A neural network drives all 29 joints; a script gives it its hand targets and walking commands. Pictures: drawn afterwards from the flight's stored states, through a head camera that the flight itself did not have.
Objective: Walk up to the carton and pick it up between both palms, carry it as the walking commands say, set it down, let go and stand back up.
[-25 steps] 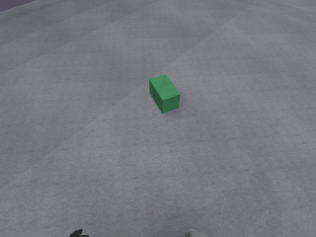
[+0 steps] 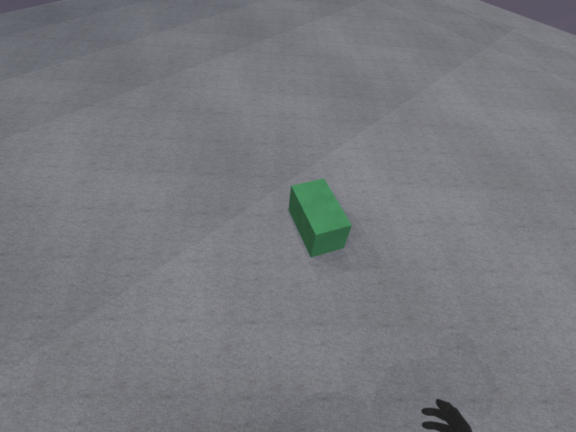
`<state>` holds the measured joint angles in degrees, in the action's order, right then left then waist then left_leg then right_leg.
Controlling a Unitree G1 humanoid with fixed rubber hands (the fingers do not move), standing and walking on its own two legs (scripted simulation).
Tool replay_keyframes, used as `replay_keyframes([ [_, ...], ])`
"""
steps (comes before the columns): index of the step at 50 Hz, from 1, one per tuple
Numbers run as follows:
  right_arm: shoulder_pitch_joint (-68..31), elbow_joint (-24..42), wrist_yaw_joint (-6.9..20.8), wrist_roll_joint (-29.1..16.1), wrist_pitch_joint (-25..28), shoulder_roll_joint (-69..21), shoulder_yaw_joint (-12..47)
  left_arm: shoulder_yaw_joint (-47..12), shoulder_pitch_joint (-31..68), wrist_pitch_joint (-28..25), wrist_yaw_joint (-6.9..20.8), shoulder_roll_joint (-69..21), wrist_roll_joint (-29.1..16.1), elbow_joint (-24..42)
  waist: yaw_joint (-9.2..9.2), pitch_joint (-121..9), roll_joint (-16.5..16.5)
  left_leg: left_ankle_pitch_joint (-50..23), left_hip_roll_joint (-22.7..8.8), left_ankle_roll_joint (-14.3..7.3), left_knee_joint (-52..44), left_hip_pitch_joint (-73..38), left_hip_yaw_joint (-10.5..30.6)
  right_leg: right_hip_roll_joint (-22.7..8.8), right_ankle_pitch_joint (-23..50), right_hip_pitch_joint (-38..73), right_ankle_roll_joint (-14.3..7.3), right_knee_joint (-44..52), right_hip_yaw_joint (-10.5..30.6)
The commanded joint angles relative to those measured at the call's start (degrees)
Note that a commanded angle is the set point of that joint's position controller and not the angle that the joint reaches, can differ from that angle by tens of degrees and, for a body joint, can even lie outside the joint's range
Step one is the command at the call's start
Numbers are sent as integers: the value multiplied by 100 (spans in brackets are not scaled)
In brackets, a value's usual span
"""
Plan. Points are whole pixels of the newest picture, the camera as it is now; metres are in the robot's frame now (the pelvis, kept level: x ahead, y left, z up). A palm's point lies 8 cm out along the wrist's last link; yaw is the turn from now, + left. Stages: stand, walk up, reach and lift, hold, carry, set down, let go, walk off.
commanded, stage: walk up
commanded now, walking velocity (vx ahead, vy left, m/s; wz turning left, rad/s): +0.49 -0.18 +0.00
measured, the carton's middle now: (317, 217) +1.01 -0.10 -0.68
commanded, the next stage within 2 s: none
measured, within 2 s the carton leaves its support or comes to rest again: neither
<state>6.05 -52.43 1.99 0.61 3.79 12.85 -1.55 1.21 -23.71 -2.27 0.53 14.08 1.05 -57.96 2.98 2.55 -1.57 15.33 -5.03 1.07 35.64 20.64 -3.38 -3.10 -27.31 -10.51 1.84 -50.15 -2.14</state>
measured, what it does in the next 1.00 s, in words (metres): walks ahead: right foot, then left foot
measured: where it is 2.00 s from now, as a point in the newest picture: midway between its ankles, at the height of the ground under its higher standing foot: (297, 344)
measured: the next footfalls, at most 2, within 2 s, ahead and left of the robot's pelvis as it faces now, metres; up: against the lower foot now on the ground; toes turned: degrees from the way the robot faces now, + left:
right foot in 0.34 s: +0.30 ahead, -0.16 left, +0.00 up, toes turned -6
left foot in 0.86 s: +0.46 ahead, +0.12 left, +0.00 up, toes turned +5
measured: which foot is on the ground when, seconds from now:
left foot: down 0.00-0.36, up 0.38-0.84, down 0.86-1.00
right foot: up 0.00-0.32, down 0.34-0.86, up 0.88-1.00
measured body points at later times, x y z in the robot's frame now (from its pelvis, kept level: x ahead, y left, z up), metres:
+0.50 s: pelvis +0.21 -0.07 +0.01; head +0.23 -0.08 +0.46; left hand +0.29 +0.19 -0.12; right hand +0.23 -0.32 -0.14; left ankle +0.09 +0.09 -0.64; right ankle +0.26 -0.16 -0.73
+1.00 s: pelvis +0.39 +0.00 +0.01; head +0.41 +0.04 +0.46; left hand +0.37 +0.25 -0.16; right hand +0.47 -0.25 -0.11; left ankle +0.42 +0.12 -0.73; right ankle +0.31 -0.15 -0.65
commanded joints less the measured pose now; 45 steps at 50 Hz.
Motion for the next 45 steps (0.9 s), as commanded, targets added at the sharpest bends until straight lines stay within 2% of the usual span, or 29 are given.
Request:
replay_keyframes([
  [1,1556,-237,-209,74,11,1052,-356,172,338,-72,48,439,9,268,-564,-487,1177,-2139,-1786,-691,-1669,-2565,1957,-391,681,-2921,-84,-1839,482],
  [2,1427,-139,-227,54,33,853,-317,151,432,-19,95,370,31,266,-494,-442,980,-2136,-1554,-614,-1755,-2340,1649,-335,839,-2767,-24,-1729,366],
  [3,1603,-149,-206,47,63,886,-325,147,504,42,143,334,47,265,-451,-510,1397,-2661,-1452,-507,-1720,-2126,1392,-310,1032,-2558,13,-1579,243],
  [6,1770,-66,-222,44,111,997,-386,89,976,121,226,250,37,284,-467,-451,1161,-3260,-1482,-689,-1751,-2012,1010,-295,1211,-2590,162,-930,20],
  [8,2017,-94,-246,88,121,918,-376,79,1480,149,275,182,45,452,-568,-419,1192,-3059,-1582,-791,-1811,-2259,1069,-330,1343,-2679,108,-384,18],
  [9,1949,-39,-241,91,98,903,-393,11,1868,114,338,166,31,503,-650,-280,1213,-2798,-1445,-765,-1856,-2176,746,-289,1403,-2685,124,329,-164],
  [12,2042,-62,-259,179,26,1076,-447,33,2182,80,412,165,-23,615,-688,-206,1541,-2256,-1389,-751,-2036,-1836,572,-130,1524,-1937,57,1387,-487],
  [14,1820,-11,-275,183,19,1399,-558,83,1857,55,393,310,-33,505,-481,-514,1801,-2171,-1483,-759,-1817,-1749,596,-113,1375,-1254,-3,1942,-482],
  [15,1647,11,-261,174,11,1479,-565,124,1489,26,360,395,-10,327,-182,-861,1343,-2536,-1420,-636,-1359,-1646,442,-58,1715,-490,-33,2341,-595],
  [16,1657,57,-244,125,-6,1244,-505,171,786,-45,307,609,14,50,78,-1452,640,-2743,-878,-419,-132,-1468,-33,75,1868,578,-142,2620,-715],
  [17,1833,111,-230,131,14,811,-421,312,-96,-103,232,1060,88,-276,424,-2066,-257,-1484,-505,-158,1235,-300,-146,-686,1713,2081,-373,2692,143],
  [18,1976,294,-229,127,56,258,-257,469,-656,-123,172,1581,175,-360,514,-2046,-1734,1587,332,-46,2547,1429,-189,-1972,1530,3030,-742,3060,2179],
  [19,1763,329,-222,138,39,416,-292,468,-445,-71,115,1695,23,-192,406,-1626,-1463,1901,75,-222,3226,1722,396,-2180,1080,2465,-1005,3432,2765],
  [20,1761,159,-203,179,19,465,-312,348,-151,-137,94,1404,96,-153,204,-1139,-347,1308,-78,-114,3558,1751,514,-2224,849,1749,-917,3584,2904],
  [21,1632,95,-161,141,0,445,-296,283,362,-173,89,1158,83,16,31,-558,39,793,-266,-92,3419,1616,554,-2011,859,1069,-878,3696,2521],
  [22,1553,110,-103,158,-51,295,-257,236,738,-199,75,862,55,137,-112,-155,-145,588,-311,-50,3138,1399,514,-1600,808,496,-718,3835,1938],
  [23,1343,116,-57,171,-123,380,-285,230,906,-216,72,786,41,112,-153,19,-421,524,-268,-21,3119,1370,444,-1396,656,395,-721,3963,1732],
  [26,1161,13,-31,173,-246,364,-258,234,427,-280,40,721,17,112,-149,-141,-712,190,-179,16,2896,1058,352,-1228,1279,530,-668,3961,1415],
  [27,862,56,-9,172,-258,479,-282,204,372,-313,24,744,29,79,-111,-1,-468,105,-168,41,2793,1331,290,-1229,1734,822,-720,3915,1383],
  [28,784,49,-5,168,-245,439,-255,234,239,-305,3,759,16,95,-117,-103,-516,90,-190,86,2675,1228,294,-1293,1938,764,-812,3955,1376],
  [32,59,253,33,165,-307,533,-238,204,-181,-305,-58,771,-7,46,37,121,-534,-81,-207,244,2269,1512,327,-1344,1788,1129,-912,4130,1310],
  [33,-58,303,57,129,-271,506,-195,245,-106,-285,-68,821,23,76,27,335,-739,-58,-182,330,1921,1483,204,-1347,1946,963,-926,4203,1148],
  [38,-529,355,62,73,-209,350,-57,277,-293,-208,-103,986,10,13,143,379,-419,185,-30,394,215,635,-23,-1272,3140,958,-1045,3808,744],
  [40,-161,214,7,35,-137,270,-30,284,-184,-107,-94,938,-20,-32,-45,-163,-843,145,211,335,-653,-12,-302,-1027,3727,1158,-875,3146,267],
  [41,462,49,-55,57,-90,361,-81,259,-257,-65,-79,794,-75,-105,-364,-501,-792,-544,211,247,-1359,-976,-408,-711,3391,772,-679,2521,-130],
  [42,1336,-364,-157,117,-35,830,-303,256,-349,-46,-83,693,-84,-132,-653,-1103,-128,-787,-97,162,-1343,-2439,-148,-377,2878,11,-521,1203,-346],
  [43,2183,-565,-254,210,-5,1604,-523,168,-349,-85,-58,362,-41,94,-949,-1323,1772,-2012,-1707,-119,-1412,-3567,1829,162,155,-1730,-169,-207,-374],
  [44,2575,-591,-309,162,-48,2067,-606,233,-262,-19,-49,393,-13,295,-981,-1504,2086,-2784,-2636,-582,-1730,-3532,3337,265,-724,-2251,-11,-1192,330],
  [45,2257,-503,-308,81,-109,1921,-550,347,-35,95,-62,586,-24,256,-864,-1064,1426,-2031,-2623,-786,-1871,-2743,3067,-128,-487,-2245,-6,-1502,532],
])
